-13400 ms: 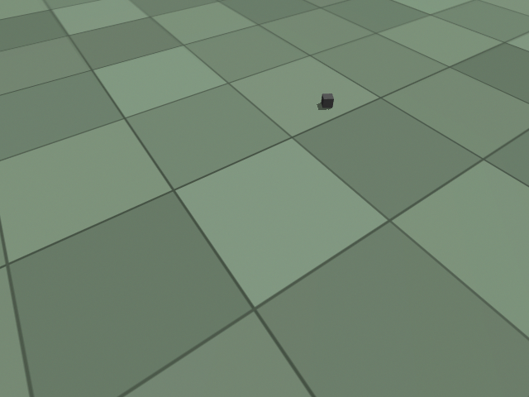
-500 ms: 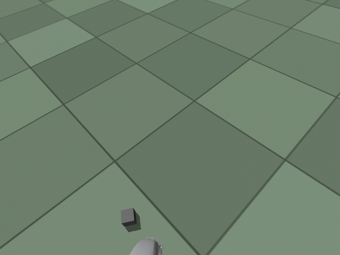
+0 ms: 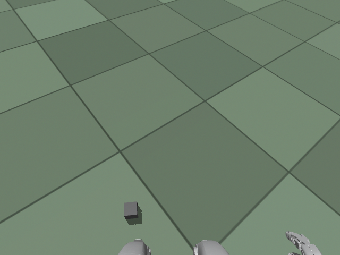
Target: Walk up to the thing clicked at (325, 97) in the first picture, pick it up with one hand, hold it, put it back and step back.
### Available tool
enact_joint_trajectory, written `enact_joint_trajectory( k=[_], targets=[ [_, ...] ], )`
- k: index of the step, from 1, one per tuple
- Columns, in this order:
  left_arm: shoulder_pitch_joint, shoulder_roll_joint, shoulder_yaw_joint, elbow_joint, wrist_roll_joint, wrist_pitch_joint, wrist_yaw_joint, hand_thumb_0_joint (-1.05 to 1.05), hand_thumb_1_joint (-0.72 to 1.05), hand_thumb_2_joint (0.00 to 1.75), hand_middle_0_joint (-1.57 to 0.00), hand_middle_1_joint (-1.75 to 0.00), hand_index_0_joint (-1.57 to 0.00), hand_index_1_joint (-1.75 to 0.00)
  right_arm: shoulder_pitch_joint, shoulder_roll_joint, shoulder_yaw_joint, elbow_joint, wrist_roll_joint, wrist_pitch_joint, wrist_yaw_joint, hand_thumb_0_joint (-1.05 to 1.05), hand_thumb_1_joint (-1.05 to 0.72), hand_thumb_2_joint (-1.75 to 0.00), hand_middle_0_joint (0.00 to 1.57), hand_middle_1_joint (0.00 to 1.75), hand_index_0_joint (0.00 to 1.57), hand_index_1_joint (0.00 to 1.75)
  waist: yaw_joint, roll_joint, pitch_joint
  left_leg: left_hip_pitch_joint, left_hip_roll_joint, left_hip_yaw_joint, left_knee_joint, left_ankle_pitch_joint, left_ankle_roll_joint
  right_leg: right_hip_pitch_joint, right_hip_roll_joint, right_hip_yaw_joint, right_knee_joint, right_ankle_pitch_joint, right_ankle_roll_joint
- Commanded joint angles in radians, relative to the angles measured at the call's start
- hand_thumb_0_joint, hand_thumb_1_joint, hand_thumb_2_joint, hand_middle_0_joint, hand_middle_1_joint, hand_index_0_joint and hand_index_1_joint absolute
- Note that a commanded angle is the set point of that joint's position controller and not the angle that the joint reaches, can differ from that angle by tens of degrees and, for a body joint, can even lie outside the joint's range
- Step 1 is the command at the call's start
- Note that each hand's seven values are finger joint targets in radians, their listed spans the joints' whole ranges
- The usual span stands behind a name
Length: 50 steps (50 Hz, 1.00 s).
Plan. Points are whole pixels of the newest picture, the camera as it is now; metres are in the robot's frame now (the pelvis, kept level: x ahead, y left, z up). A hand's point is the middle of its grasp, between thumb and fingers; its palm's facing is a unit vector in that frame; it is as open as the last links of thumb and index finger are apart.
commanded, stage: walk up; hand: left
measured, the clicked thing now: (131, 210) +0.41 +0.21 -0.71
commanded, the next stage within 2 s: none
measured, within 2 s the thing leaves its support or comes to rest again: neither
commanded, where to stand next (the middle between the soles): +0.04 -0.04 m, yaw +2 degrees
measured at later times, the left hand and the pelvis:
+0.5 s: hand out of the picture +0.00 +0.23 -0.12, palm faces +0.02 -0.90 -0.44, open 7.4 cm; pelvis -0.03 -0.05 +0.01, yaw +0 degrees
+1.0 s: hand out of the picture +0.05 +0.26 -0.17, palm faces -0.04 -0.94 -0.34, open 7.4 cm; pelvis -0.04 -0.01 +0.00, yaw -1 degrees
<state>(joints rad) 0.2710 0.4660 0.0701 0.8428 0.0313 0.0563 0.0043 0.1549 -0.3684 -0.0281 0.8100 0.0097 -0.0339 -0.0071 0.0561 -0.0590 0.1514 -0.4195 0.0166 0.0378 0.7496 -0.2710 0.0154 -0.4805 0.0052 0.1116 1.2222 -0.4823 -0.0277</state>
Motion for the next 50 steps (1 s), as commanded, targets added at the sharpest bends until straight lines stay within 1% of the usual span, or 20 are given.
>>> enact_joint_trajectory(
  k=[1, 6, 8, 10, 13, 14, 15, 16, 17, 19, 24, 28, 30, 32, 34, 35, 36, 37, 40, 50],
  targets=[
    [0.092, 0.211, 0.101, -0.092, 0.03, 0.037, -0.026, 0.0, 0.9, 0.9, -0.2, -0.3, -0.2, -0.3, 0.169, -0.37, -0.14, -0.012, -0.01, -0.03, -0.095, 0.0, -0.9, -0.9, 0.2, 0.3, 0.2, 0.3, -0.038, 0.122, -0.122, 0.2, 0.318, -0.39, -0.283, 0.178, 0.176, -0.18, -0.032, 0.125, 0.137, 0.052, 0.015],
    [0.092, 0.162, 0.096, -0.084, 0.001, 0.035, -0.038, 0.0, 0.9, 0.9, -0.2, -0.3, -0.2, -0.3, 0.092, -0.343, -0.122, -0.053, -0.025, -0.045, -0.087, 0.0, -0.9, -0.9, 0.2, 0.3, 0.2, 0.3, -0.02, 0.278, -0.145, 0.097, 0.275, -0.276, -0.303, -0.018, 0.203, -0.119, -0.02, 0.101, 0.126, 0.095, 0.03],
    [0.119, 0.145, 0.077, -0.038, -0.028, 0.006, -0.035, 0.0, 0.9, 0.9, -0.2, -0.3, -0.2, -0.3, -0.001, -0.316, -0.103, -0.087, -0.042, -0.034, -0.053, 0.0, -0.9, -0.9, 0.2, 0.3, 0.2, 0.3, -0.017, 0.366, -0.148, -0.006, 0.194, -0.192, -0.337, -0.308, 0.168, 0.012, -0.035, -0.021, -0.116, 0.066, 0.033],
    [0.137, 0.158, 0.075, -0.001, -0.033, -0.025, -0.026, 0.0, 0.9, 0.9, -0.2, -0.3, -0.2, -0.3, -0.02, -0.322, -0.1, -0.107, -0.06, 0.006, -0.018, 0.0, -0.9, -0.9, 0.2, 0.3, 0.2, 0.3, -0.045, 0.468, -0.139, -0.083, 0.17, -0.185, -0.334, -0.422, 0.179, 0.125, -0.008, -0.15, -0.272, -0.078, 0.054],
    [0.213, 0.136, 0.077, 0.058, -0.025, -0.051, -0.001, 0.0, 0.9, 0.9, -0.2, -0.3, -0.2, -0.3, 0.01, -0.314, -0.098, -0.099, -0.055, 0.056, 0.003, 0.0, -0.9, -0.9, 0.2, 0.3, 0.2, 0.3, -0.009, 0.31, -0.132, -0.168, 0.145, -0.178, -0.157, -0.441, 0.155, 0.279, 0.017, -0.178, -0.55, 0.047, 0.042],
    [0.209, 0.155, 0.089, 0.057, -0.007, -0.058, 0.001, 0.0, 0.9, 0.9, -0.2, -0.3, -0.2, -0.3, 0.049, -0.261, -0.083, -0.089, -0.049, 0.061, -0.003, 0.0, -0.9, -0.9, 0.2, 0.3, 0.2, 0.3, -0.001, 0.146, -0.114, -0.231, 0.097, -0.147, -0.01, -0.479, 0.113, 0.305, 0.005, -0.107, -0.665, -0.012, 0.028],
    [0.162, 0.201, 0.097, 0.022, 0.019, -0.065, 0.006, 0.0, 0.9, 0.9, -0.2, -0.3, -0.2, -0.3, 0.1, -0.188, -0.056, -0.085, -0.033, 0.055, -0.008, 0.0, -0.9, -0.9, 0.2, 0.3, 0.2, 0.3, -0.01, -0.073, -0.089, -0.327, 0.002, -0.114, 0.191, -0.416, 0.053, 0.257, -0.159, 0.227, -0.861, -0.34, -0.044],
    [0.024, 0.331, 0.113, -0.035, 0.026, -0.067, 0.008, 0.0, 0.9, 0.9, -0.2, -0.3, -0.2, -0.3, 0.026, -0.219, -0.071, -0.092, -0.019, 0.045, -0.025, 0.0, -0.9, -0.9, 0.2, 0.3, 0.2, 0.3, 0.006, -0.183, -0.033, -0.29, -0.061, -0.214, 0.305, -0.328, 0.008, 0.001, -0.377, 0.614, -1.034, -0.59, -0.172],
    [-0.084, 0.325, 0.104, -0.063, 0.02, -0.079, 0.012, 0.0, 0.9, 0.9, -0.2, -0.3, -0.2, -0.3, -0.009, -0.299, -0.097, -0.072, -0.023, 0.039, -0.029, 0.0, -0.9, -0.9, 0.2, 0.3, 0.2, 0.3, -0.025, -0.065, 0.065, -0.244, -0.011, -0.266, 0.375, -0.248, -0.005, -0.094, -0.409, 0.624, -1.044, -0.579, -0.214],
    [-0.07, 0.259, 0.092, -0.02, 0.008, -0.112, 0.022, 0.0, 0.9, 0.9, -0.2, -0.3, -0.2, -0.3, 0.109, -0.285, -0.097, -0.001, -0.009, 0.034, -0.015, 0.0, -0.9, -0.9, 0.2, 0.3, 0.2, 0.3, -0.062, 0.039, 0.015, -0.253, -0.029, -0.243, 0.35, -0.138, 0.006, 0.084, -0.301, 0.362, -0.913, -0.345, -0.147],
    [0.118, 0.262, 0.111, 0.019, 0.002, -0.161, 0.025, 0.0, 0.9, 0.9, -0.2, -0.3, -0.2, -0.3, 0.099, -0.302, -0.115, -0.026, -0.052, 0.024, 0.049, 0.0, -0.9, -0.9, 0.2, 0.3, 0.2, 0.3, 0.011, -0.134, -0.015, -0.432, 0.003, -0.212, 0.34, -0.089, -0.011, 0.418, -0.321, 0.332, -0.919, -0.288, -0.177],
    [0.11, 0.227, 0.094, -0.017, -0.003, -0.161, 0.008, 0.0, 0.9, 0.9, -0.2, -0.3, -0.2, -0.3, 0.08, -0.258, -0.106, -0.035, -0.039, 0.003, 0.074, 0.0, -0.9, -0.9, 0.2, 0.3, 0.2, 0.3, 0.015, -0.193, 0.005, -0.26, 0.014, -0.098, 0.12, -0.121, -0.018, 0.349, -0.293, 0.149, -0.889, 0.007, -0.191],
    [0.093, 0.23, 0.085, -0.032, -0.003, -0.152, -0.005, 0.0, 0.9, 0.9, -0.2, -0.3, -0.2, -0.3, 0.081, -0.239, -0.104, -0.034, -0.031, -0.004, 0.082, 0.0, -0.9, -0.9, 0.2, 0.3, 0.2, 0.3, 0.007, -0.235, -0.024, -0.115, 0.002, -0.023, -0.007, -0.137, -0.007, 0.291, -0.256, 0.059, -0.877, 0.035, -0.175],
    [0.021, 0.218, 0.065, -0.049, -0.013, -0.13, -0.008, 0.0, 0.9, 0.9, -0.2, -0.3, -0.2, -0.3, 0.137, -0.229, -0.104, 0.007, -0.021, -0.014, 0.067, 0.0, -0.9, -0.9, 0.2, 0.3, 0.2, 0.3, -0.036, -0.203, -0.048, 0.11, -0.036, 0.035, -0.12, -0.011, -0.008, 0.147, -0.227, -0.02, -0.779, 0.197, -0.146],
    [0.024, 0.106, 0.02, -0.053, -0.024, -0.096, -0.003, 0.0, 0.9, 0.9, -0.2, -0.3, -0.2, -0.3, 0.267, -0.237, -0.107, 0.067, -0.016, -0.032, 0.026, 0.0, -0.9, -0.9, 0.2, 0.3, 0.2, 0.3, -0.105, 0.011, -0.137, 0.372, -0.051, 0.015, -0.222, 0.13, -0.013, 0.027, -0.148, -0.13, -0.434, 0.36, -0.081],
    [0.009, 0.047, -0.004, -0.075, -0.064, -0.078, 0.01, 0.0, 0.9, 0.9, -0.2, -0.3, -0.2, -0.3, 0.222, -0.324, -0.114, 0.026, -0.021, -0.021, 0.005, 0.0, -0.9, -0.9, 0.2, 0.3, 0.2, 0.3, -0.11, 0.203, -0.099, 0.308, 0.16, -0.25, -0.257, 0.6, 0.047, -0.055, -0.02, -0.124, -0.237, 0.289, 0.002],
    [0.023, 0.067, 0.007, -0.085, -0.068, -0.058, 0.027, 0.0, 0.9, 0.9, -0.2, -0.3, -0.2, -0.3, 0.23, -0.397, -0.114, -0.001, -0.003, -0.012, -0.004, 0.0, -0.9, -0.9, 0.2, 0.3, 0.2, 0.3, -0.103, 0.239, -0.169, 0.264, 0.389, -0.529, -0.306, 0.888, 0.222, -0.039, 0.059, -0.05, -0.105, -0.184, 0.015],
    [0.017, 0.136, 0.018, -0.068, -0.065, -0.036, 0.042, 0.0, 0.9, 0.9, -0.2, -0.3, -0.2, -0.3, 0.224, -0.402, -0.125, 0.011, 0.008, -0.005, -0.01, 0.0, -0.9, -0.9, 0.2, 0.3, 0.2, 0.3, -0.106, 0.144, -0.21, 0.223, 0.409, -0.527, -0.285, 0.895, 0.285, 0.014, 0.04, 0.047, 0.057, -0.196, 0.005],
    [0.05, 0.142, 0.03, -0.024, -0.064, -0.006, 0.041, 0.0, 0.9, 0.9, -0.2, -0.3, -0.2, -0.3, 0.104, -0.322, -0.106, -0.017, 0.004, 0.003, -0.043, 0.0, -0.9, -0.9, 0.2, 0.3, 0.2, 0.3, -0.047, 0.102, -0.192, 0.219, 0.269, -0.286, -0.229, 0.702, 0.172, -0.041, 0.022, 0.107, 0.099, -0.071, -0.005],
    [0.006, 0.155, 0.066, -0.085, -0.01, 0.024, -0.014, 0.0, 0.9, 0.9, -0.2, -0.3, -0.2, -0.3, 0.071, -0.34, -0.119, -0.056, -0.021, -0.002, -0.079, 0.0, -0.9, -0.9, 0.2, 0.3, 0.2, 0.3, -0.071, 0.238, -0.216, 0.19, 0.325, -0.271, -0.22, 0.297, 0.247, -0.062, -0.002, 0.06, -0.025, -0.002, 0.034]
  ],
)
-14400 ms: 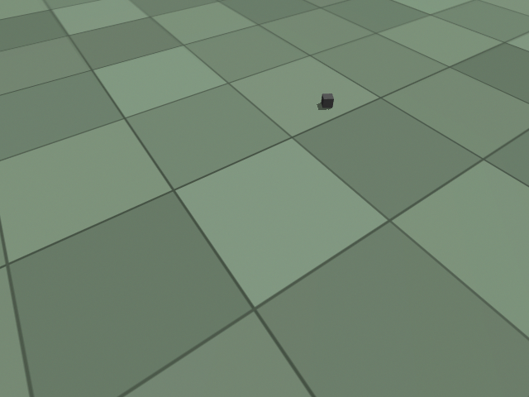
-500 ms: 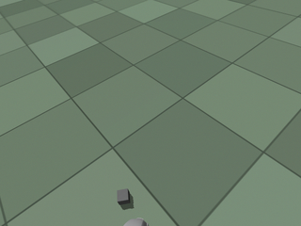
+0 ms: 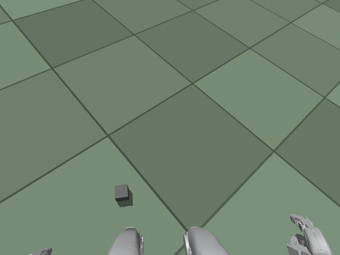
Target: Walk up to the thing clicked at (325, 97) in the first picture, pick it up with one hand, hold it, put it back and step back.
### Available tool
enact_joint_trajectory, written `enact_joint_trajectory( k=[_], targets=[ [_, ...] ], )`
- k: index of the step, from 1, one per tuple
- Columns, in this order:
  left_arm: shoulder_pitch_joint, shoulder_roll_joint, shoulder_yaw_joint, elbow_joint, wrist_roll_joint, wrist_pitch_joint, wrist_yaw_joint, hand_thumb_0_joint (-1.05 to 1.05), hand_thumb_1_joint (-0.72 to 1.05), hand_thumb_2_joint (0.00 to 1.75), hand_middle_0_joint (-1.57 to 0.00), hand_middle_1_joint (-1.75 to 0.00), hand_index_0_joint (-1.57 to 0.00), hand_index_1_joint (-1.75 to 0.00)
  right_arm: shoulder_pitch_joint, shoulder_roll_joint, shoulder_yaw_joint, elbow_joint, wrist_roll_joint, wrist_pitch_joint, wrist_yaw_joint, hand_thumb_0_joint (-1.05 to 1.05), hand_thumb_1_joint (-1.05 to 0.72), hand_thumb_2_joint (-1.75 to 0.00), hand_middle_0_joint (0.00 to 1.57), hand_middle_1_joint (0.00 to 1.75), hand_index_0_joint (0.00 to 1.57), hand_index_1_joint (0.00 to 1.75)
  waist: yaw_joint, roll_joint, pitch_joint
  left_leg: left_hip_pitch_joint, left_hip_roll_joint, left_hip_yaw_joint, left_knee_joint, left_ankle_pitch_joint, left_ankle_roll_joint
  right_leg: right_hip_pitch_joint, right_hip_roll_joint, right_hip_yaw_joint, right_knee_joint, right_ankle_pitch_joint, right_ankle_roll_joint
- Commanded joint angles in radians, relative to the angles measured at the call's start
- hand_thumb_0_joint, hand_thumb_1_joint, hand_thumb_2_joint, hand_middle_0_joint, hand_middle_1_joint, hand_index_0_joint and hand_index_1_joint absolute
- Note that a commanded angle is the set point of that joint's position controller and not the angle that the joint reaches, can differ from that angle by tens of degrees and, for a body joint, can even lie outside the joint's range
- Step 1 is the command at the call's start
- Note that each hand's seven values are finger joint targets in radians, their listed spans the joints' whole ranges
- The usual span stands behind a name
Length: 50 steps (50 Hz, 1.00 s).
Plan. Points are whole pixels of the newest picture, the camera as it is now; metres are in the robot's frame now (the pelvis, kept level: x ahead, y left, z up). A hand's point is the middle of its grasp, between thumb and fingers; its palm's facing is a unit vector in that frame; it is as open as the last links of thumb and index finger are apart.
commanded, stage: walk up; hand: left
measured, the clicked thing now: (121, 193) +0.44 +0.23 -0.71
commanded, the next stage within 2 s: none
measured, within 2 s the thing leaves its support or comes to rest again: neither
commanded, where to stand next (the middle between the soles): +0.08 -0.03 m, yaw +3 degrees
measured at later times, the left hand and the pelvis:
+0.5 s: hand out of the picture -0.01 +0.26 -0.13, palm faces +0.01 -0.91 -0.41, open 7.4 cm; pelvis -0.05 -0.03 +0.01, yaw +1 degrees
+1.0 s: hand out of the picture +0.05 +0.21 -0.12, palm faces +0.10 -0.91 -0.41, open 7.4 cm; pelvis -0.03 -0.06 +0.01, yaw +7 degrees
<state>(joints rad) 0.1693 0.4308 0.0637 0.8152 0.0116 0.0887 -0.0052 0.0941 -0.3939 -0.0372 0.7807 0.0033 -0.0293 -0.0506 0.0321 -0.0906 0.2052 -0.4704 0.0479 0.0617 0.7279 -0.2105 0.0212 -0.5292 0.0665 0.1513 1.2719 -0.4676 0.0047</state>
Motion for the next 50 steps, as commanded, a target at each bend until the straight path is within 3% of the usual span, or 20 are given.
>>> enact_joint_trajectory(
  k=[1, 7, 8, 9, 11, 12, 17, 20, 21, 22, 23, 25, 29, 35, 36, 37, 38, 39, 43, 50],
  targets=[
    [0.114, 0.187, 0.074, -0.062, 0.01, -0.01, -0.011, 0.0, 0.9, 0.9, -0.2, -0.3, -0.2, -0.3, 0.104, -0.323, -0.112, -0.041, -0.019, -0.008, -0.035, 0.0, -0.9, -0.9, 0.2, 0.3, 0.2, 0.3, -0.034, 0.289, -0.275, 0.218, 0.308, -0.297, -0.202, 0.163, 0.244, 0.01, -0.086, 0.006, -0.124, -0.033, -0.003],
    [0.33, 0.177, 0.115, 0.048, 0.024, -0.036, -0.041, 0.0, 0.9, 0.9, -0.2, -0.3, -0.2, -0.3, 0.051, -0.298, -0.091, -0.065, -0.051, 0.03, -0.002, 0.0, -0.9, -0.9, 0.2, 0.3, 0.2, 0.3, 0.061, 0.165, -0.259, -0.21, 0.126, -0.147, -0.054, -0.538, 0.092, 0.411, -0.061, -0.141, -0.642, -0.066, -0.051],
    [0.285, 0.278, 0.136, 0.009, 0.043, -0.043, -0.031, 0.0, 0.9, 0.9, -0.2, -0.3, -0.2, -0.3, 0.034, -0.201, -0.063, -0.094, -0.03, 0.027, -0.002, 0.0, -0.9, -0.9, 0.2, 0.3, 0.2, 0.3, 0.081, -0.164, -0.19, -0.355, -0.051, -0.032, 0.211, -0.517, 0.011, 0.266, -0.301, 0.321, -0.904, -0.46, -0.157],
    [0.108, 0.383, 0.141, -0.052, 0.043, -0.043, -0.021, 0.0, 0.9, 0.9, -0.2, -0.3, -0.2, -0.3, -0.057, -0.267, -0.09, -0.082, -0.025, 0.022, -0.02, 0.0, -0.9, -0.9, 0.2, 0.3, 0.2, 0.3, 0.083, -0.154, -0.094, -0.233, -0.093, -0.186, 0.432, -0.382, -0.01, -0.055, -0.479, 0.636, -1.089, -0.627, -0.29],
    [-0.035, 0.258, 0.106, -0.076, 0.04, -0.072, 0.0, 0.0, 0.9, 0.9, -0.2, -0.3, -0.2, -0.3, 0.063, -0.261, -0.083, 0.013, 0.004, 0.001, -0.006, 0.0, -0.9, -0.9, 0.2, 0.3, 0.2, 0.3, -0.007, 0.021, -0.043, -0.191, -0.084, -0.222, 0.452, -0.247, -0.009, 0.021, -0.355, 0.308, -0.903, -0.182, -0.236],
    [-0.051, 0.245, 0.105, -0.059, 0.041, -0.079, 0.005, 0.0, 0.9, 0.9, -0.2, -0.3, -0.2, -0.3, 0.137, -0.24, -0.075, 0.038, 0.007, -0.004, -0.001, 0.0, -0.9, -0.9, 0.2, 0.3, 0.2, 0.3, -0.033, -0.016, -0.097, -0.161, -0.09, -0.178, 0.44, -0.233, -0.007, 0.066, -0.313, 0.222, -0.864, -0.144, -0.209],
    [0.075, 0.256, 0.108, -0.025, 0.042, -0.105, -0.008, 0.0, 0.9, 0.9, -0.2, -0.3, -0.2, -0.3, 0.146, -0.234, -0.065, 0.053, -0.022, -0.022, 0.045, 0.0, -0.9, -0.9, 0.2, 0.3, 0.2, 0.3, 0.041, -0.142, -0.135, -0.076, -0.06, -0.042, 0.099, -0.314, -0.014, 0.285, -0.312, 0.199, -0.878, -0.292, -0.208],
    [0.084, 0.234, 0.084, -0.018, 0.018, -0.102, -0.017, 0.0, 0.9, 0.9, -0.2, -0.3, -0.2, -0.3, 0.232, -0.209, -0.071, 0.075, -0.026, -0.044, 0.056, 0.0, -0.9, -0.9, 0.2, 0.3, 0.2, 0.3, -0.018, -0.038, -0.151, 0.187, -0.092, -0.021, -0.274, -0.193, 0.021, 0.241, -0.286, 0.089, -0.741, -0.078, -0.175],
    [0.105, 0.185, 0.06, -0.019, 0.02, -0.097, -0.016, 0.0, 0.9, 0.9, -0.2, -0.3, -0.2, -0.3, 0.308, -0.227, -0.089, 0.093, -0.037, -0.053, 0.051, 0.0, -0.9, -0.9, 0.2, 0.3, 0.2, 0.3, -0.056, 0.048, -0.193, 0.411, -0.06, -0.155, -0.322, -0.231, 0.05, 0.076, -0.241, 0.023, -0.571, -0.049, -0.13],
    [0.096, 0.093, 0.032, -0.047, 0.005, -0.101, -0.02, 0.0, 0.9, 0.9, -0.2, -0.3, -0.2, -0.3, 0.361, -0.33, -0.118, 0.083, -0.051, -0.059, 0.049, 0.0, -0.9, -0.9, 0.2, 0.3, 0.2, 0.3, -0.084, 0.31, -0.192, 0.543, 0.175, -0.622, -0.487, -0.551, 0.137, -0.202, -0.087, -0.136, -0.299, -0.073, -0.05],
    [0.009, 0.186, 0.059, -0.05, 0.008, -0.11, -0.008, 0.0, 0.9, 0.9, -0.2, -0.3, -0.2, -0.3, 0.389, -0.418, -0.134, 0.074, -0.04, -0.059, 0.055, 0.0, -0.9, -0.9, 0.2, 0.3, 0.2, 0.3, -0.126, 0.244, -0.096, 0.444, 0.348, -0.899, -0.546, -0.681, 0.258, -0.335, -0.087, -0.084, -0.233, -0.15, -0.044],
    [-0.001, 0.211, 0.057, -0.031, 0.0, -0.122, -0.012, 0.0, 0.9, 0.9, -0.2, -0.3, -0.2, -0.3, 0.35, -0.338, -0.11, 0.069, -0.022, -0.068, 0.051, 0.0, -0.9, -0.9, 0.2, 0.3, 0.2, 0.3, -0.082, 0.059, -0.013, 0.381, 0.285, -0.717, -0.519, -0.514, 0.235, -0.286, -0.129, -0.011, -0.222, 0.001, -0.054],
    [0.128, 0.18, 0.058, 0.03, 0.003, -0.124, -0.029, 0.0, 0.9, 0.9, -0.2, -0.3, -0.2, -0.3, 0.255, -0.275, -0.084, 0.046, -0.018, -0.068, 0.051, 0.0, -0.9, -0.9, 0.2, 0.3, 0.2, 0.3, -0.028, 0.203, -0.077, 0.213, 0.159, -0.366, -0.467, -0.193, 0.177, -0.009, -0.146, -0.127, -0.387, 0.131, -0.023],
    [0.087, 0.153, 0.055, 0.069, -0.008, -0.135, 0.011, 0.0, 0.9, 0.9, -0.2, -0.3, -0.2, -0.3, 0.158, -0.212, -0.047, 0.031, -0.009, 0.002, 0.052, 0.0, -0.9, -0.9, 0.2, 0.3, 0.2, 0.3, 0.006, 0.221, -0.148, -0.034, 0.062, -0.191, -0.184, 0.045, 0.104, 0.408, -0.054, -0.195, -0.699, 0.309, -0.02],
    [0.088, 0.172, 0.055, 0.069, -0.002, -0.141, 0.021, 0.0, 0.9, 0.9, -0.2, -0.3, -0.2, -0.3, 0.183, -0.175, -0.037, 0.035, -0.002, 0.01, 0.05, 0.0, -0.9, -0.9, 0.2, 0.3, 0.2, 0.3, 0.015, 0.158, -0.171, -0.049, 0.026, -0.17, -0.089, 0.011, 0.077, 0.443, -0.089, -0.146, -0.754, 0.31, -0.036],
    [0.092, 0.227, 0.065, 0.062, 0.011, -0.15, 0.029, 0.0, 0.9, 0.9, -0.2, -0.3, -0.2, -0.3, 0.217, -0.142, -0.027, 0.033, 0.002, 0.015, 0.051, 0.0, -0.9, -0.9, 0.2, 0.3, 0.2, 0.3, 0.008, 0.035, -0.206, -0.097, -0.06, -0.15, 0.056, -0.095, 0.037, 0.464, -0.259, 0.081, -0.83, 0.314, -0.077],
    [0.044, 0.28, 0.064, 0.041, 0.009, -0.156, 0.032, 0.0, 0.9, 0.9, -0.2, -0.3, -0.2, -0.3, 0.28, -0.119, -0.019, 0.046, -0.005, 0.026, 0.044, 0.0, -0.9, -0.9, 0.2, 0.3, 0.2, 0.3, -0.028, -0.061, -0.222, -0.059, -0.091, -0.164, 0.185, -0.348, 0.011, 0.346, -0.474, 0.362, -0.967, 0.194, -0.175],
    [0.019, 0.316, 0.071, 0.05, 0.008, -0.151, 0.038, 0.0, 0.9, 0.9, -0.2, -0.3, -0.2, -0.3, 0.25, -0.204, -0.053, 0.069, -0.01, 0.038, 0.035, 0.0, -0.9, -0.9, 0.2, 0.3, 0.2, 0.3, -0.013, -0.036, -0.212, -0.001, -0.071, -0.208, 0.311, -0.405, 0.015, 0.251, -0.508, 0.408, -0.951, 0.143, -0.264],
    [-0.034, 0.264, 0.068, 0.043, 0.011, -0.144, 0.046, 0.0, 0.9, 0.9, -0.2, -0.3, -0.2, -0.3, 0.294, -0.221, -0.07, 0.119, -0.014, 0.046, 0.044, 0.0, -0.9, -0.9, 0.2, 0.3, 0.2, 0.3, -0.03, -0.07, -0.219, -0.025, -0.054, -0.201, 0.374, -0.288, 0.002, 0.245, -0.376, 0.178, -0.898, 0.044, -0.201],
    [-0.095, 0.249, 0.058, 0.051, 0.015, -0.109, 0.029, 0.0, 0.9, 0.9, -0.2, -0.3, -0.2, -0.3, 0.279, -0.192, -0.068, 0.17, -0.026, 0.034, 0.066, 0.0, -0.9, -0.9, 0.2, 0.3, 0.2, 0.3, -0.051, -0.083, -0.214, 0.228, -0.077, 0.011, -0.053, -0.19, 0.002, 0.039, -0.307, 0.03, -0.821, -0.097, -0.167]
  ],
)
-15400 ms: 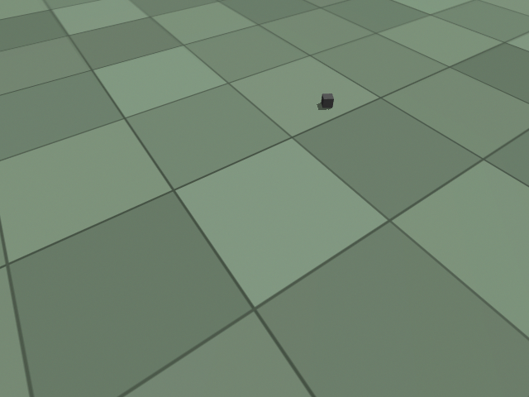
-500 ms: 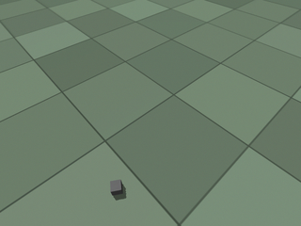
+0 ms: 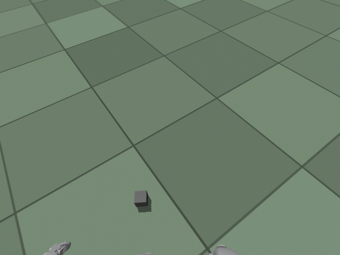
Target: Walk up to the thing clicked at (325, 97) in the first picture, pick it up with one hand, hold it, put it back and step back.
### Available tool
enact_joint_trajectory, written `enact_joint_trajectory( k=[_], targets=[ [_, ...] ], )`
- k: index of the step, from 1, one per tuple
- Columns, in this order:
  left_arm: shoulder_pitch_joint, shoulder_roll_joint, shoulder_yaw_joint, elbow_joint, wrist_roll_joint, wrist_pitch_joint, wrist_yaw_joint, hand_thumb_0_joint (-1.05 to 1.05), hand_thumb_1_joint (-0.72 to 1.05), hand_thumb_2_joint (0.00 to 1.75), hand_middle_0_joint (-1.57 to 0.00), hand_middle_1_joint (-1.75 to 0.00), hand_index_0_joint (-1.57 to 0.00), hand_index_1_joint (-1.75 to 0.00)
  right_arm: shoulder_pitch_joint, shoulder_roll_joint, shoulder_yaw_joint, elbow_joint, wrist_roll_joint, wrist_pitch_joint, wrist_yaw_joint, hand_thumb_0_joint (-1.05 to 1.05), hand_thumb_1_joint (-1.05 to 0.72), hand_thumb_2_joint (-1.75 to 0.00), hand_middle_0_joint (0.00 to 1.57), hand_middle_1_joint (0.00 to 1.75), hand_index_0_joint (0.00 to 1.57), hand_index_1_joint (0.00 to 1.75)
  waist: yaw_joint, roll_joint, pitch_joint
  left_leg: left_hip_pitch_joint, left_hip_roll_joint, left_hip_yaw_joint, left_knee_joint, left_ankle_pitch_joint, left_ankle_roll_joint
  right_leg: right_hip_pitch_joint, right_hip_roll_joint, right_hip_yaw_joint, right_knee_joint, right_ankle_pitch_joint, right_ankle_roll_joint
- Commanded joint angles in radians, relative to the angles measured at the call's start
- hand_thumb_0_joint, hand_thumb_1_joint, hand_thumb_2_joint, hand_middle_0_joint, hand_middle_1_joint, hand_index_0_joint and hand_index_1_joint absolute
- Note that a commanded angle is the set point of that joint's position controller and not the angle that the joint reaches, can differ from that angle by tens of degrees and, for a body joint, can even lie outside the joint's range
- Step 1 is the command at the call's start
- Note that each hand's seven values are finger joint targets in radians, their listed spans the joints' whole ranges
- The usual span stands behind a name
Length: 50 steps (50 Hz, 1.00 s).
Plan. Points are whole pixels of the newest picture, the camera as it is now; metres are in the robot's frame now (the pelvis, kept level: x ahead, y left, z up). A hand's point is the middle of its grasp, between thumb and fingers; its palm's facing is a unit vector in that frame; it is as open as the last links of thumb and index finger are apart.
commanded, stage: walk up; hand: left
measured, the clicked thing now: (141, 198) +0.51 +0.23 -0.71
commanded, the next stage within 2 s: none
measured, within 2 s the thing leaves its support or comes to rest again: neither
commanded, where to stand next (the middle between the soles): +0.12 +0.01 m, yaw -4 degrees
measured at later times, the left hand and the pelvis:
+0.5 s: hand out of the picture +0.11 +0.27 -0.13, palm faces -0.04 -0.94 -0.34, open 7.4 cm; pelvis +0.03 +0.02 +0.02, yaw -1 degrees
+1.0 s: hand (75, 254) +0.16 +0.26 -0.12, palm faces -0.08 -0.91 -0.40, open 7.4 cm; pelvis +0.08 -0.01 +0.03, yaw -4 degrees
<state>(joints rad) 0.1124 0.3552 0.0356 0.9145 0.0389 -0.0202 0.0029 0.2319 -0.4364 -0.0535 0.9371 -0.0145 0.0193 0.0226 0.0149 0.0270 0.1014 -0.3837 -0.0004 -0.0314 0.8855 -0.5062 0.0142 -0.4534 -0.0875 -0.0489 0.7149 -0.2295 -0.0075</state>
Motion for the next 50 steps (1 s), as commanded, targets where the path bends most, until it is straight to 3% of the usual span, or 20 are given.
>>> enact_joint_trajectory(
  k=[1, 2, 3, 4, 7, 11, 12, 14, 19, 24, 34, 35, 37, 40, 43, 44, 45, 46, 48, 50],
  targets=[
    [-0.035, 0.296, 0.075, -0.047, -0.017, 0.006, 0.019, 0.0, 0.9, 0.9, -0.2, -0.3, -0.2, -0.3, 0.144, -0.161, -0.06, 0.022, -0.02, -0.019, -0.009, 0.0, -0.9, -0.9, 0.2, 0.3, 0.2, 0.3, -0.048, -0.144, -0.107, 0.199, -0.034, 0.085, -0.273, 0.141, 0.017, -0.095, -0.133, 0.211, -0.198, -0.368, -0.12],
    [-0.009, 0.254, 0.061, -0.041, -0.024, 0.01, 0.017, 0.0, 0.9, 0.9, -0.2, -0.3, -0.2, -0.3, 0.143, -0.184, -0.062, 0.019, -0.029, -0.027, -0.014, 0.0, -0.9, -0.9, 0.2, 0.3, 0.2, 0.3, -0.051, -0.031, -0.11, 0.207, 0.025, -0.03, -0.403, 0.039, 0.04, -0.122, -0.088, 0.158, -0.077, -0.39, -0.088],
    [-0.01, 0.187, 0.039, -0.053, -0.035, 0.009, 0.018, 0.0, 0.9, 0.9, -0.2, -0.3, -0.2, -0.3, 0.072, -0.273, -0.076, -0.019, -0.037, -0.033, -0.016, 0.0, -0.9, -0.9, 0.2, 0.3, 0.2, 0.3, -0.046, 0.228, -0.084, 0.148, 0.253, -0.451, -0.591, -0.251, 0.128, -0.24, 0.039, 0.071, 0.11, -0.386, -0.024],
    [-0.063, 0.265, 0.063, -0.031, -0.033, 0.007, 0.029, 0.0, 0.9, 0.9, -0.2, -0.3, -0.2, -0.3, -0.009, -0.321, -0.08, -0.044, -0.025, -0.034, -0.016, 0.0, -0.9, -0.9, 0.2, 0.3, 0.2, 0.3, -0.065, 0.172, -0.011, -0.059, 0.353, -0.551, -0.647, -0.321, 0.232, -0.14, 0.055, 0.11, 0.234, -0.36, -0.022],
    [0.021, 0.232, 0.053, 0.03, -0.048, -0.006, 0.014, 0.0, 0.9, 0.9, -0.2, -0.3, -0.2, -0.3, -0.1, -0.215, -0.047, -0.043, -0.023, -0.061, -0.037, 0.0, -0.9, -0.9, 0.2, 0.3, 0.2, 0.3, 0.002, 0.049, -0.031, 0.064, 0.231, -0.264, -0.472, 0.18, 0.163, -0.07, 0.05, 0.123, 0.183, -0.213, -0.023],
    [0.062, 0.204, 0.047, 0.071, -0.036, -0.029, 0.011, 0.0, 0.9, 0.9, -0.2, -0.3, -0.2, -0.3, -0.081, -0.182, -0.031, -0.018, -0.002, -0.053, -0.029, 0.0, -0.9, -0.9, 0.2, 0.3, 0.2, 0.3, 0.012, 0.093, -0.115, 0.052, 0.175, -0.106, -0.304, 0.429, 0.094, 0.251, 0.076, 0.052, -0.197, -0.003, -0.028],
    [0.052, 0.242, 0.052, 0.066, -0.027, -0.036, 0.016, 0.0, 0.9, 0.9, -0.2, -0.3, -0.2, -0.3, -0.043, -0.154, -0.018, -0.013, 0.007, -0.053, -0.032, 0.0, -0.9, -0.9, 0.2, 0.3, 0.2, 0.3, -0.002, 0.019, -0.141, 0.013, 0.15, -0.082, -0.254, 0.432, 0.063, 0.338, 0.013, 0.162, -0.226, 0.133, -0.047],
    [-0.016, 0.309, 0.049, 0.059, -0.034, -0.035, 0.012, 0.0, 0.9, 0.9, -0.2, -0.3, -0.2, -0.3, -0.024, -0.141, -0.019, 0.019, 0.011, -0.049, -0.038, 0.0, -0.9, -0.9, 0.2, 0.3, 0.2, 0.3, -0.044, -0.101, -0.142, 0.124, 0.046, -0.005, -0.261, 0.163, 0.014, 0.164, -0.155, 0.367, -0.25, 0.086, -0.146],
    [-0.024, 0.232, 0.012, 0.099, -0.039, -0.026, 0.002, 0.0, 0.9, 0.9, -0.2, -0.3, -0.2, -0.3, -0.108, -0.167, -0.015, 0.056, 0.007, -0.064, -0.03, 0.0, -0.9, -0.9, 0.2, 0.3, 0.2, 0.3, -0.017, -0.059, -0.14, 0.149, 0.153, -0.11, -0.441, 0.296, 0.073, 0.211, 0.001, 0.14, -0.183, 0.133, -0.039],
    [-0.041, 0.227, 0.007, 0.131, -0.05, -0.026, 0.005, 0.0, 0.9, 0.9, -0.2, -0.3, -0.2, -0.3, -0.147, -0.156, -0.007, 0.097, 0.013, -0.066, -0.033, 0.0, -0.9, -0.9, 0.2, 0.3, 0.2, 0.3, -0.009, -0.019, -0.157, 0.201, 0.12, -0.038, -0.479, 0.429, 0.034, 0.28, -0.035, 0.159, -0.224, 0.286, -0.04],
    [-0.101, 0.212, 0.004, 0.175, -0.036, -0.021, 0.004, 0.0, 0.9, 0.9, -0.2, -0.3, -0.2, -0.3, -0.215, -0.139, -0.003, 0.142, 0.009, -0.057, -0.027, 0.0, -0.9, -0.9, 0.2, 0.3, 0.2, 0.3, -0.015, -0.031, -0.142, 0.252, 0.126, -0.004, -0.558, 0.376, 0.021, 0.305, -0.034, 0.158, -0.331, 0.246, -0.023],
    [-0.065, 0.249, 0.026, 0.148, -0.02, -0.026, -0.011, 0.0, 0.9, 0.9, -0.2, -0.3, -0.2, -0.3, -0.144, -0.189, -0.029, 0.119, -0.002, -0.065, -0.013, 0.0, -0.9, -0.9, 0.2, 0.3, 0.2, 0.3, -0.028, -0.017, -0.204, 0.302, 0.102, 0.0, -0.534, 0.039, 0.069, 0.297, 0.023, 0.118, -0.274, -0.142, -0.051],
    [-0.099, 0.23, 0.031, 0.133, -0.01, -0.021, -0.024, 0.0, 0.9, 0.9, -0.2, -0.3, -0.2, -0.3, -0.107, -0.212, -0.044, 0.118, -0.01, -0.062, -0.005, 0.0, -0.9, -0.9, 0.2, 0.3, 0.2, 0.3, -0.053, 0.049, -0.08, 0.323, 0.178, -0.131, -0.633, -0.251, 0.122, 0.057, 0.066, 0.081, -0.184, -0.33, -0.039],
    [-0.114, 0.212, 0.032, 0.087, -0.005, -0.032, -0.031, 0.0, 0.9, 0.9, -0.2, -0.3, -0.2, -0.3, -0.122, -0.233, -0.06, 0.076, -0.013, -0.067, -0.007, 0.0, -0.9, -0.9, 0.2, 0.3, 0.2, 0.3, -0.046, 0.076, 0.084, 0.272, 0.302, -0.218, -0.68, -0.085, 0.187, -0.049, 0.039, 0.046, -0.082, -0.173, -0.02],
    [0.034, 0.201, 0.042, 0.123, -0.006, -0.06, -0.024, 0.0, 0.9, 0.9, -0.2, -0.3, -0.2, -0.3, -0.168, -0.162, -0.034, 0.033, -0.007, -0.058, 0.0, 0.0, -0.9, -0.9, 0.2, 0.3, 0.2, 0.3, 0.029, 0.037, -0.038, 0.16, 0.165, 0.001, -0.423, 0.277, 0.099, 0.314, 0.082, 0.035, -0.322, -0.04, -0.038],
    [0.123, 0.268, 0.061, 0.142, -0.004, -0.063, -0.014, 0.0, 0.9, 0.9, -0.2, -0.3, -0.2, -0.3, -0.196, -0.127, -0.024, -0.001, 0.0, -0.055, 0.002, 0.0, -0.9, -0.9, 0.2, 0.3, 0.2, 0.3, 0.059, -0.107, -0.076, 0.003, 0.059, 0.101, -0.198, 0.264, 0.046, 0.469, -0.038, 0.248, -0.379, 0.013, -0.083],
    [0.189, 0.367, 0.086, 0.144, -0.007, -0.066, -0.007, 0.0, 0.9, 0.9, -0.2, -0.3, -0.2, -0.3, -0.188, -0.108, -0.017, -0.025, -0.002, -0.053, -0.004, 0.0, -0.9, -0.9, 0.2, 0.3, 0.2, 0.3, 0.08, -0.259, -0.078, -0.224, -0.031, 0.103, -0.008, -0.031, 0.014, 0.598, -0.22, 0.55, -0.456, 0.024, -0.188],
    [0.19, 0.39, 0.093, 0.117, -0.009, -0.067, -0.002, 0.0, 0.9, 0.9, -0.2, -0.3, -0.2, -0.3, -0.175, -0.133, -0.021, -0.02, -0.01, -0.05, -0.016, 0.0, -0.9, -0.9, 0.2, 0.3, 0.2, 0.3, 0.081, -0.184, -0.058, -0.25, 0.008, -0.02, 0.062, -0.116, 0.019, 0.572, -0.325, 0.621, -0.431, 0.176, -0.266],
    [0.14, 0.313, 0.075, 0.07, -0.024, -0.06, 0.008, 0.0, 0.9, 0.9, -0.2, -0.3, -0.2, -0.3, -0.132, -0.15, -0.029, -0.004, 0.0, -0.054, -0.016, 0.0, -0.9, -0.9, 0.2, 0.3, 0.2, 0.3, 0.044, -0.101, -0.069, -0.243, 0.038, -0.07, 0.135, -0.058, 0.017, 0.578, -0.263, 0.437, -0.375, 0.43, -0.272],
    [0.071, 0.278, 0.059, 0.043, -0.027, -0.059, 0.023, 0.0, 0.9, 0.9, -0.2, -0.3, -0.2, -0.3, -0.081, -0.13, -0.028, 0.012, 0.004, -0.043, -0.019, 0.0, -0.9, -0.9, 0.2, 0.3, 0.2, 0.3, -0.004, -0.101, -0.099, -0.109, 0.071, -0.081, 0.026, 0.025, 0.002, 0.463, -0.213, 0.27, -0.34, 0.605, -0.214]
  ],
)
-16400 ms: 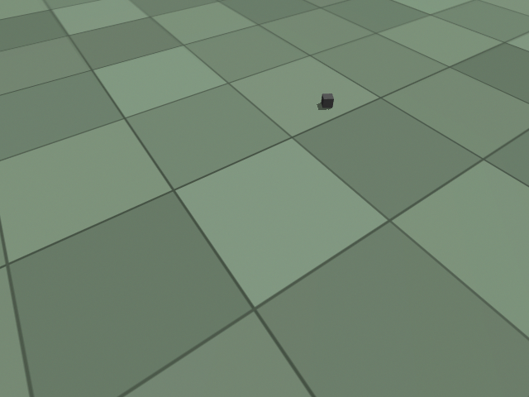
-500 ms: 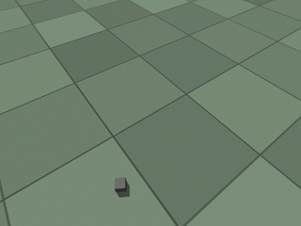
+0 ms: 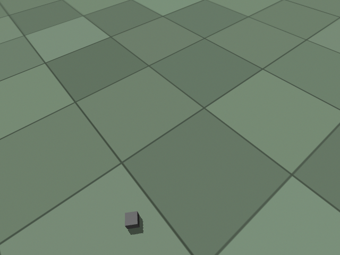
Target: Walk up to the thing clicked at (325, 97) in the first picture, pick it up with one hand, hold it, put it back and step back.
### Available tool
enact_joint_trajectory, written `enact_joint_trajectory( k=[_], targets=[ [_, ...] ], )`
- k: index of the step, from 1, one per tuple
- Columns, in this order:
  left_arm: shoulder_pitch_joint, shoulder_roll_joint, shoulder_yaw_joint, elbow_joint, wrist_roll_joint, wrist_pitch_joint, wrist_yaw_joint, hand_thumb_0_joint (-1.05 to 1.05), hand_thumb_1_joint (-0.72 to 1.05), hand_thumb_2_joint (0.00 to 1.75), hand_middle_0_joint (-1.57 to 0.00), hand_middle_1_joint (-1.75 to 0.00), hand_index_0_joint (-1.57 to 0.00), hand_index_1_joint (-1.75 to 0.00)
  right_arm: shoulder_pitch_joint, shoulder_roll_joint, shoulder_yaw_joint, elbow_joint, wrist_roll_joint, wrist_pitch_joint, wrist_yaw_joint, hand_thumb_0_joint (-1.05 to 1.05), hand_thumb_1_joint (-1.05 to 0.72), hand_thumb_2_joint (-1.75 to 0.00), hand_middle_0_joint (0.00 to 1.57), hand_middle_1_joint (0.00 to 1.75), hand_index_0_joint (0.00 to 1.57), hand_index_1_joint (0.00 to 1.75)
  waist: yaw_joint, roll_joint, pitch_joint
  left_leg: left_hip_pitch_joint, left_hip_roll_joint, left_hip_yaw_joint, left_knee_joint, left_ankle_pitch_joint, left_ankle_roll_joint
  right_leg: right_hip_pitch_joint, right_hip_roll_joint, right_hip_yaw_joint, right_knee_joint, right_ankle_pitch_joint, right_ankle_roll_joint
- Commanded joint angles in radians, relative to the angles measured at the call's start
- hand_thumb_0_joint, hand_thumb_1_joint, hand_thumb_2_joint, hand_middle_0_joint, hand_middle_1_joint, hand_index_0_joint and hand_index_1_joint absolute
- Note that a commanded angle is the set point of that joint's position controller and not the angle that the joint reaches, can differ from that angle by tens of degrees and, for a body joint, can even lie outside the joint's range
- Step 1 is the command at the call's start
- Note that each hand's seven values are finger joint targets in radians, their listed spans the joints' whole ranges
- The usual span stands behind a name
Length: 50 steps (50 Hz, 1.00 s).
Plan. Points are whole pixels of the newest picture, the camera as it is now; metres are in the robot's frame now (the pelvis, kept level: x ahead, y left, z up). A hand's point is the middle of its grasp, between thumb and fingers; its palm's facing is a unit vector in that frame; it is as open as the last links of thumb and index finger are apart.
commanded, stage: walk up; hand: left
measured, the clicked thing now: (132, 220) +0.41 +0.26 -0.74
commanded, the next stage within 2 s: stand in 1.70 s
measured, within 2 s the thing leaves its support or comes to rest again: neither
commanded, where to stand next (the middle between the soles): +0.03 +0.03 m, yaw -1 degrees
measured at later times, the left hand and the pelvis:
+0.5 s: hand out of the picture +0.09 +0.27 -0.18, palm faces -0.06 -0.91 -0.40, open 7.3 cm; pelvis -0.04 +0.00 -0.03, yaw -4 degrees
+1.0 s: hand out of the picture -0.05 +0.32 -0.15, palm faces +0.01 -0.91 -0.41, open 7.4 cm; pelvis -0.03 +0.03 -0.01, yaw +2 degrees
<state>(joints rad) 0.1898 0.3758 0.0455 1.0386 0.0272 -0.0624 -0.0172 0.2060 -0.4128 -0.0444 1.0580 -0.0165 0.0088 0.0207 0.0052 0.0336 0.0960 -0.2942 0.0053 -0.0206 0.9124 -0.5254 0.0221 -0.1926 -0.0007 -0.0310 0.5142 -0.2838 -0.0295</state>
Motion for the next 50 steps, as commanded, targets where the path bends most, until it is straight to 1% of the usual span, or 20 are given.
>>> enact_joint_trajectory(
  k=[1, 4, 7, 9, 10, 11, 17, 24, 25, 26, 27, 29, 31, 35, 41, 45, 46, 47, 48, 50],
  targets=[
    [-0.059, 0.237, 0.036, -0.097, -0.016, -0.013, 0.048, 0.0, 0.9, 0.9, -0.2, -0.3, -0.2, -0.3, -0.026, -0.136, -0.034, -0.09, 0.012, -0.024, -0.018, 0.0, -0.9, -0.9, 0.2, 0.3, 0.2, 0.3, -0.018, -0.111, -0.101, -0.091, 0.052, -0.074, -0.058, 0.092, -0.016, 0.109, -0.265, 0.175, -0.108, 0.786, -0.156],
    [-0.109, 0.245, 0.032, -0.137, -0.031, 0.031, 0.058, 0.0, 0.9, 0.9, -0.2, -0.3, -0.2, -0.3, -0.013, -0.132, -0.029, -0.082, 0.028, -0.003, -0.03, 0.0, -0.9, -0.9, 0.2, 0.3, 0.2, 0.3, -0.02, -0.223, -0.073, -0.051, -0.02, 0.046, -0.146, 0.178, -0.024, 0.03, -0.221, 0.111, 0.003, 0.939, -0.123],
    [-0.127, 0.242, 0.034, -0.171, -0.043, 0.073, 0.051, 0.0, 0.9, 0.9, -0.2, -0.3, -0.2, -0.3, 0.041, -0.152, -0.044, -0.084, 0.026, -0.008, -0.04, 0.0, -0.9, -0.9, 0.2, 0.3, 0.2, 0.3, -0.051, -0.182, -0.16, 0.065, -0.042, 0.081, -0.386, 0.467, -0.015, 0.001, -0.154, 0.051, 0.171, 0.664, -0.072],
    [-0.082, 0.185, 0.022, -0.179, -0.061, 0.092, 0.048, 0.0, 0.9, 0.9, -0.2, -0.3, -0.2, -0.3, 0.015, -0.245, -0.071, -0.111, 0.007, -0.013, -0.049, 0.0, -0.9, -0.9, 0.2, 0.3, 0.2, 0.3, -0.041, 0.012, -0.203, 0.189, 0.143, -0.109, -0.433, 0.999, 0.062, -0.128, -0.021, 0.031, 0.336, 0.275, 0.014],
    [-0.028, 0.161, 0.024, -0.181, -0.068, 0.106, 0.052, 0.0, 0.9, 0.9, -0.2, -0.3, -0.2, -0.3, 0.011, -0.271, -0.075, -0.143, 0.009, -0.016, -0.051, 0.0, -0.9, -0.9, 0.2, 0.3, 0.2, 0.3, -0.031, 0.109, -0.242, 0.219, 0.311, -0.32, -0.487, 1.169, 0.177, -0.175, 0.067, 0.061, 0.499, -0.298, 0.024],
    [-0.016, 0.193, 0.037, -0.166, -0.061, 0.123, 0.062, 0.0, 0.9, 0.9, -0.2, -0.3, -0.2, -0.3, 0.024, -0.313, -0.086, -0.139, 0.018, -0.014, -0.053, 0.0, -0.9, -0.9, 0.2, 0.3, 0.2, 0.3, -0.05, 0.125, -0.278, 0.201, 0.396, -0.405, -0.464, 1.178, 0.27, -0.161, 0.076, 0.147, 0.655, -0.435, 0.015],
    [0.018, 0.202, 0.06, -0.156, -0.038, 0.139, 0.041, 0.0, 0.9, 0.9, -0.2, -0.3, -0.2, -0.3, -0.127, -0.235, -0.075, -0.222, -0.001, -0.005, -0.078, 0.0, -0.9, -0.9, 0.2, 0.3, 0.2, 0.3, 0.004, 0.103, -0.18, 0.071, 0.29, -0.224, -0.414, 0.814, 0.228, -0.225, 0.031, 0.172, 0.691, -0.294, 0.032],
    [0.113, 0.178, 0.078, -0.114, -0.02, 0.094, 0.029, 0.0, 0.9, 0.9, -0.2, -0.3, -0.2, -0.3, -0.176, -0.235, -0.067, -0.256, -0.008, 0.027, -0.046, 0.0, -0.9, -0.9, 0.2, 0.3, 0.2, 0.3, 0.042, 0.15, -0.247, -0.008, 0.222, -0.148, -0.311, 0.535, 0.14, 0.045, 0.02, 0.021, -0.003, -0.063, 0.02],
    [0.099, 0.211, 0.082, -0.122, -0.001, 0.075, 0.033, 0.0, 0.9, 0.9, -0.2, -0.3, -0.2, -0.3, -0.155, -0.192, -0.054, -0.247, 0.001, 0.036, -0.041, 0.0, -0.9, -0.9, 0.2, 0.3, 0.2, 0.3, 0.039, 0.042, -0.191, -0.141, 0.151, -0.099, -0.19, 0.391, 0.085, 0.079, -0.024, 0.139, -0.108, -0.057, 0.007],
    [0.071, 0.359, 0.118, -0.151, 0.014, 0.069, 0.04, 0.0, 0.9, 0.9, -0.2, -0.3, -0.2, -0.3, -0.213, -0.129, -0.04, -0.294, 0.011, 0.03, -0.04, 0.0, -0.9, -0.9, 0.2, 0.3, 0.2, 0.3, 0.064, -0.293, -0.104, -0.386, -0.059, -0.019, -0.009, 0.032, -0.001, 0.013, -0.305, 0.572, -0.182, -0.003, -0.109],
    [-0.007, 0.455, 0.128, -0.204, 0.02, 0.063, 0.045, 0.0, 0.9, 0.9, -0.2, -0.3, -0.2, -0.3, -0.257, -0.184, -0.058, -0.296, 0.002, 0.033, -0.06, 0.0, -0.9, -0.9, 0.2, 0.3, 0.2, 0.3, 0.094, -0.315, -0.048, -0.285, -0.055, -0.167, 0.179, -0.099, -0.029, -0.233, -0.473, 0.744, -0.223, 0.065, -0.276],
    [-0.113, 0.304, 0.097, -0.209, 0.007, 0.049, 0.052, 0.0, 0.9, 0.9, -0.2, -0.3, -0.2, -0.3, -0.169, -0.187, -0.064, -0.234, 0.021, 0.026, -0.05, 0.0, -0.9, -0.9, 0.2, 0.3, 0.2, 0.3, -0.008, -0.083, -0.018, -0.3, -0.093, -0.231, 0.307, 0.005, -0.019, -0.137, -0.311, 0.412, -0.07, 0.318, -0.191],
    [-0.09, 0.235, 0.091, -0.209, 0.02, 0.022, 0.048, 0.0, 0.9, 0.9, -0.2, -0.3, -0.2, -0.3, -0.087, -0.153, -0.051, -0.207, 0.023, 0.004, -0.036, 0.0, -0.9, -0.9, 0.2, 0.3, 0.2, 0.3, -0.017, -0.127, -0.113, -0.239, -0.063, -0.138, 0.166, 0.126, -0.027, 0.013, -0.204, 0.278, -0.096, 0.093, -0.128],
    [0.131, 0.298, 0.125, -0.206, 0.021, -0.006, 0.021, 0.0, 0.9, 0.9, -0.2, -0.3, -0.2, -0.3, -0.185, -0.224, -0.073, -0.258, -0.009, -0.022, 0.017, 0.0, -0.9, -0.9, 0.2, 0.3, 0.2, 0.3, 0.128, -0.204, -0.018, -0.508, -0.033, -0.113, 0.022, 0.098, -0.032, 0.311, -0.289, 0.495, -0.235, -0.476, -0.19],
    [0.157, 0.29, 0.102, -0.233, 0.0, -0.007, -0.001, 0.0, 0.9, 0.9, -0.2, -0.3, -0.2, -0.3, -0.116, -0.171, -0.066, -0.262, -0.01, -0.054, 0.038, 0.0, -0.9, -0.9, 0.2, 0.3, 0.2, 0.3, 0.075, -0.232, 0.018, -0.208, -0.011, 0.017, -0.23, 0.102, -0.024, 0.143, -0.25, 0.265, -0.219, -0.041, -0.17],
    [0.074, 0.253, 0.067, -0.273, -0.001, 0.011, -0.01, 0.0, 0.9, 0.9, -0.2, -0.3, -0.2, -0.3, 0.136, -0.177, -0.096, -0.192, -0.002, -0.071, 0.021, 0.0, -0.9, -0.9, 0.2, 0.3, 0.2, 0.3, -0.074, -0.133, -0.079, 0.312, -0.065, 0.097, -0.443, 0.283, 0.004, -0.175, -0.164, 0.083, 0.045, 0.093, -0.106],
    [0.113, 0.19, 0.045, -0.277, -0.013, 0.015, -0.006, 0.0, 0.9, 0.9, -0.2, -0.3, -0.2, -0.3, 0.194, -0.217, -0.112, -0.186, -0.009, -0.076, 0.005, 0.0, -0.9, -0.9, 0.2, 0.3, 0.2, 0.3, -0.097, 0.035, -0.139, 0.462, 0.013, -0.047, -0.508, 0.184, 0.033, -0.307, -0.105, 0.025, 0.272, 0.067, -0.062],
    [0.111, 0.125, 0.025, -0.307, -0.016, 0.012, -0.005, 0.0, 0.9, 0.9, -0.2, -0.3, -0.2, -0.3, 0.227, -0.309, -0.12, -0.209, -0.025, -0.084, -0.007, 0.0, -0.9, -0.9, 0.2, 0.3, 0.2, 0.3, -0.101, 0.241, -0.146, 0.47, 0.301, -0.541, -0.632, -0.008, 0.126, -0.499, 0.039, 0.028, 0.507, -0.254, -0.007],
    [0.102, 0.257, 0.053, -0.274, -0.01, 0.022, 0.015, 0.0, 0.9, 0.9, -0.2, -0.3, -0.2, -0.3, 0.192, -0.363, -0.13, -0.233, 0.003, -0.083, -0.006, 0.0, -0.9, -0.9, 0.2, 0.3, 0.2, 0.3, -0.101, 0.101, -0.103, 0.283, 0.411, -0.667, -0.679, -0.118, 0.245, -0.447, -0.025, 0.142, 0.569, -0.311, -0.024],
    [0.141, 0.266, 0.056, -0.235, -0.019, 0.027, 0.011, 0.0, 0.9, 0.9, -0.2, -0.3, -0.2, -0.3, 0.114, -0.299, -0.099, -0.254, 0.012, -0.087, -0.012, 0.0, -0.9, -0.9, 0.2, 0.3, 0.2, 0.3, -0.036, 0.003, -0.009, 0.213, 0.337, -0.49, -0.647, 0.029, 0.235, -0.447, -0.052, 0.189, 0.607, -0.22, -0.025]
  ],
)
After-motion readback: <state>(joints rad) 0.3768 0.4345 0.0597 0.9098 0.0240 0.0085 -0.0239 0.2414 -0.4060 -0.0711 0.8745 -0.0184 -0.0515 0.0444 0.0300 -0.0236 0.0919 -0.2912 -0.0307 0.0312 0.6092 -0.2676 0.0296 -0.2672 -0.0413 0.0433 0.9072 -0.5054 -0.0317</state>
